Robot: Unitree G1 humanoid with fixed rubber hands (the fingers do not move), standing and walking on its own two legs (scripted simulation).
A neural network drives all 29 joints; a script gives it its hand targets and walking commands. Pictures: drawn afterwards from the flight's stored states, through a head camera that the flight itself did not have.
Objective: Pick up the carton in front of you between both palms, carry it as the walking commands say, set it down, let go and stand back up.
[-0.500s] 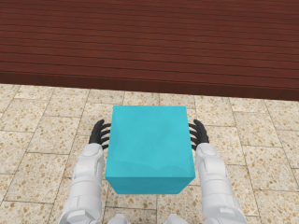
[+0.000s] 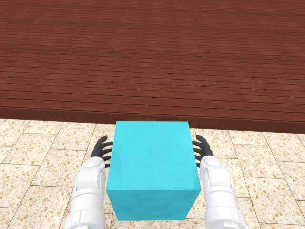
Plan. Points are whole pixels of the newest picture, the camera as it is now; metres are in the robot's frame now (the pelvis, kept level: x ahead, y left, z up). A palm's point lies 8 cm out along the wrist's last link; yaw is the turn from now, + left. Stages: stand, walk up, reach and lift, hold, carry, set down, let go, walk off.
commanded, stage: reach and lift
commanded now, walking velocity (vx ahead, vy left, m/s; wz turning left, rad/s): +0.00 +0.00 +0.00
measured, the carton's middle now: (151, 172) +0.30 +0.00 -0.04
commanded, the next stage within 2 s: hold in 0.82 s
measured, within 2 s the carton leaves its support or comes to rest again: neither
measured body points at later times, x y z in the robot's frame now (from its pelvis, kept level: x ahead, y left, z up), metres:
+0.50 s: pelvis +0.02 +0.00 +0.01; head +0.00 +0.00 +0.46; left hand +0.32 +0.15 +0.03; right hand +0.32 -0.15 +0.03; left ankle +0.03 +0.13 -0.74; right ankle +0.03 -0.13 -0.74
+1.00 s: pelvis +0.02 +0.00 +0.01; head -0.03 +0.00 +0.46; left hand +0.31 +0.15 +0.05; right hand +0.31 -0.15 +0.05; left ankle +0.03 +0.13 -0.74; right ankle +0.03 -0.13 -0.74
